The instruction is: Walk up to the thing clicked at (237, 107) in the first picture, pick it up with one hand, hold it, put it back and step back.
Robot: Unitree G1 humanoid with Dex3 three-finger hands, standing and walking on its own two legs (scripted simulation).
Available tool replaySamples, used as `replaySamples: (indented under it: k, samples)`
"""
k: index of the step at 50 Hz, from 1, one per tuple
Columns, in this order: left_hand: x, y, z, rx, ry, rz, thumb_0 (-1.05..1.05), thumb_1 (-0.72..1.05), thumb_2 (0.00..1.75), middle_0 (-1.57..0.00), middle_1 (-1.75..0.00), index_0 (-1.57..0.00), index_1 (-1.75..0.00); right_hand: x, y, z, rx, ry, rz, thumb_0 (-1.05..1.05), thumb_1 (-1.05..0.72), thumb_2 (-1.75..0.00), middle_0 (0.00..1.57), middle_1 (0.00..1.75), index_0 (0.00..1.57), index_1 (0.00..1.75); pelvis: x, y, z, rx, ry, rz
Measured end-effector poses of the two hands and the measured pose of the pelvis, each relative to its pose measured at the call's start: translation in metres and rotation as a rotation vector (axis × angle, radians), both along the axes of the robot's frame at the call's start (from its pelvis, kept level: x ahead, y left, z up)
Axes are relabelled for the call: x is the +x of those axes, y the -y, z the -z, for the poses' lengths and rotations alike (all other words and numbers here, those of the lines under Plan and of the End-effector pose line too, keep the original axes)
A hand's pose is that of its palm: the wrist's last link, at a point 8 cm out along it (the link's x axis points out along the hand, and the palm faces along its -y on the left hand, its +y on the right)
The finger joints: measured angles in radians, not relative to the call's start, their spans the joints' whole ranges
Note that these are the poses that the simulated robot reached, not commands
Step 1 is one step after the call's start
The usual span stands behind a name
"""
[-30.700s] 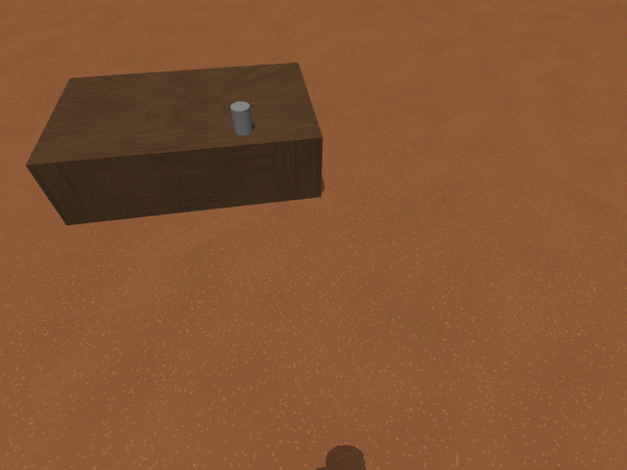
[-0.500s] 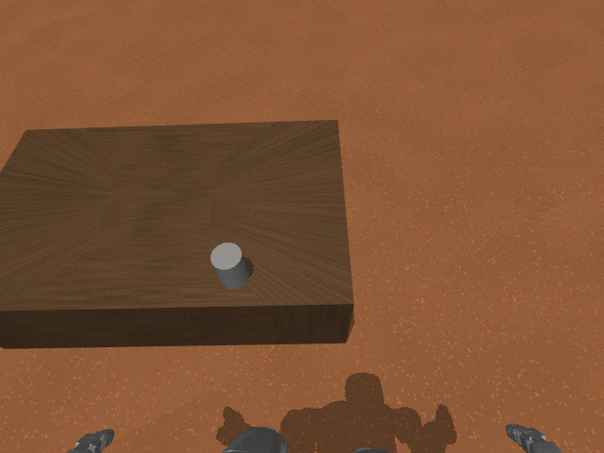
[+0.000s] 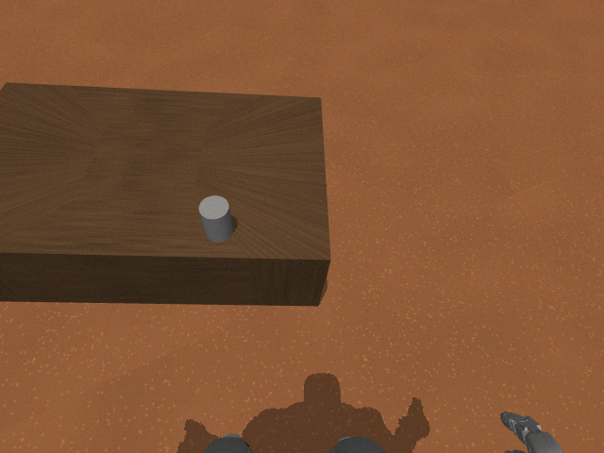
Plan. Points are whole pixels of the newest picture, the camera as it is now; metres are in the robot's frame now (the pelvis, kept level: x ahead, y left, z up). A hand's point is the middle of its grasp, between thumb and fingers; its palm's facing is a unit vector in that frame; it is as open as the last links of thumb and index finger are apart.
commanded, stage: step back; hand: left
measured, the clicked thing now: (216, 219) +0.69 +0.23 -0.38
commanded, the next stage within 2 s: none
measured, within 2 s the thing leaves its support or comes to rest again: neither
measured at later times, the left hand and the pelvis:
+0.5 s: hand out of the picture -0.02 +0.24 -0.15, palm faces +0.06 -0.91 -0.41, open 7.4 cm; pelvis -0.16 -0.03 -0.01, yaw +3 degrees
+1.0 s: hand out of the picture -0.25 +0.19 -0.12, palm faces +0.03 -0.88 -0.47, open 7.4 cm; pelvis -0.32 -0.09 +0.00, yaw +3 degrees
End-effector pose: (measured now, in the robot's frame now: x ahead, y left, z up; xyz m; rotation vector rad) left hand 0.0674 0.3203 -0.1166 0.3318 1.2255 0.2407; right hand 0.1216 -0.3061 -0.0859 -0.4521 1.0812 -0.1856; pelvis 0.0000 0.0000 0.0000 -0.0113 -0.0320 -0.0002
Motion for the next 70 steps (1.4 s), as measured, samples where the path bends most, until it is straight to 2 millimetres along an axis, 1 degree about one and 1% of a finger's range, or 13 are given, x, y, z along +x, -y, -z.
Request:
replaySamples:
  k: [5,11,17,24,28,33,39,44,52,57,62,66,70]
  samples:
    - [-0.037,0.021,0.003,0.035,-0.018,0.021,0.01,0.91,0.90,-0.20,-0.30,-0.20,-0.30,-0.022,0.028,0.022,0.025,0.047,0.013,0.01,-0.90,-0.90,0.20,0.30,0.20,0.30,-0.036,0.020,0.015,-0.010,0.027,0.024]
    - [-0.077,0.045,-0.022,0.040,0.002,0.016,0.01,0.91,0.90,-0.20,-0.30,-0.21,-0.30,-0.070,0.039,0.028,0.078,0.001,0.066,0.01,-0.90,-0.90,0.20,0.30,0.20,0.30,-0.065,0.032,0.002,0.044,0.020,0.021]
    - [-0.080,0.041,-0.033,0.077,0.079,0.035,0.01,0.90,0.90,-0.21,-0.30,-0.21,-0.30,-0.129,0.042,0.032,0.064,-0.080,0.055,0.01,-0.90,-0.90,0.20,0.30,0.20,0.30,-0.099,0.034,-0.001,0.044,-0.013,-0.023]
    - [-0.095,0.033,-0.011,0.048,0.179,0.017,0.00,0.91,0.90,-0.20,-0.30,-0.20,-0.30,-0.191,0.030,0.036,0.034,-0.165,0.011,0.01,-0.90,-0.90,0.20,0.30,0.20,0.30,-0.150,0.034,0.013,0.065,0.021,-0.062]
    - [-0.128,0.046,-0.009,0.008,0.131,0.006,0.00,0.91,0.90,-0.20,-0.30,-0.20,-0.30,-0.212,0.032,0.021,0.033,-0.138,0.007,0.01,-0.90,-0.90,0.20,0.30,0.20,0.30,-0.171,0.039,0.003,0.013,0.018,-0.065]
    - [-0.176,0.060,-0.007,-0.005,0.079,0.007,0.00,0.91,0.90,-0.20,-0.30,-0.20,-0.30,-0.219,0.049,0.012,0.020,-0.061,0.001,0.01,-0.90,-0.90,0.20,0.30,0.20,0.30,-0.202,0.052,0.001,0.006,-0.003,-0.035]
    - [-0.240,0.082,-0.001,0.039,0.021,0.022,0.01,0.91,0.90,-0.20,-0.30,-0.20,-0.30,-0.231,0.081,0.029,0.036,0.025,-0.004,0.01,-0.90,-0.90,0.20,0.30,0.20,0.30,-0.250,0.075,0.015,-0.014,0.018,-0.003]
    - [-0.295,0.098,-0.019,0.051,-0.002,-0.006,0.01,0.91,0.90,-0.20,-0.30,-0.21,-0.30,-0.266,0.087,0.031,0.078,0.000,0.026,0.01,-0.90,-0.90,0.20,0.30,0.20,0.30,-0.278,0.087,0.004,0.040,0.012,-0.002]
    - [-0.337,0.087,-0.035,0.118,0.060,-0.027,0.01,0.90,0.90,-0.21,-0.30,-0.21,-0.30,-0.340,0.089,0.044,0.068,-0.118,-0.019,0.01,-0.90,-0.90,0.20,0.30,0.20,0.30,-0.332,0.090,0.003,0.039,-0.017,-0.078]
    - [-0.372,0.071,-0.023,0.114,0.118,-0.065,0.00,0.90,0.90,-0.20,-0.30,-0.21,-0.30,-0.380,0.076,0.051,0.057,-0.170,-0.067,0.01,-0.90,-0.90,0.20,0.30,0.20,0.30,-0.371,0.084,0.013,0.027,0.000,-0.143]
    - [-0.420,0.068,-0.012,0.069,0.058,-0.090,0.00,0.91,0.90,-0.20,-0.30,-0.20,-0.30,-0.418,0.064,0.035,0.074,-0.149,-0.047,0.01,-0.90,-0.90,0.20,0.30,0.20,0.30,-0.395,0.075,0.007,0.034,0.027,-0.124]
    - [-0.451,0.071,-0.010,0.027,0.016,-0.108,0.01,0.91,0.90,-0.20,-0.30,-0.20,-0.30,-0.433,0.063,0.022,0.069,-0.117,-0.034,0.01,-0.90,-0.90,0.20,0.30,0.20,0.30,-0.404,0.076,-0.001,0.018,0.023,-0.115]
    - [-0.475,0.077,-0.006,0.016,-0.026,-0.105,0.01,0.91,0.90,-0.20,-0.30,-0.20,-0.30,-0.431,0.069,0.020,0.077,-0.069,-0.032,0.01,-0.90,-0.90,0.20,0.30,0.20,0.30,-0.411,0.081,0.001,0.028,0.014,-0.087]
